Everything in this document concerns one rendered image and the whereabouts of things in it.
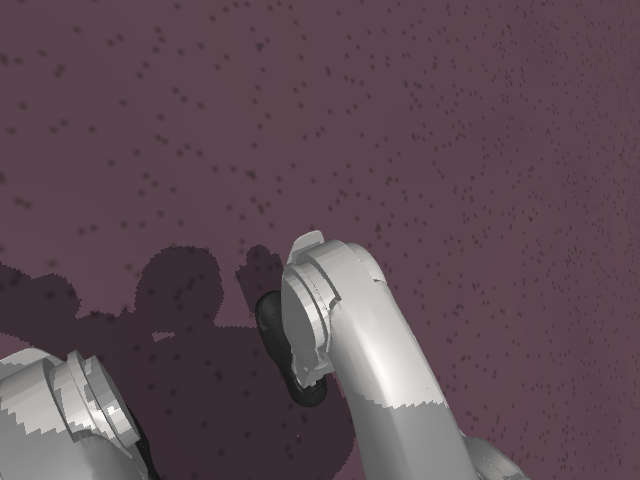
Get right robot hand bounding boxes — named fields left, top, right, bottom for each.
left=459, top=429, right=531, bottom=480

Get left robot foot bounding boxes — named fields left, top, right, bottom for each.
left=126, top=405, right=161, bottom=480

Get right robot foot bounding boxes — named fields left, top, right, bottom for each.
left=255, top=290, right=327, bottom=407

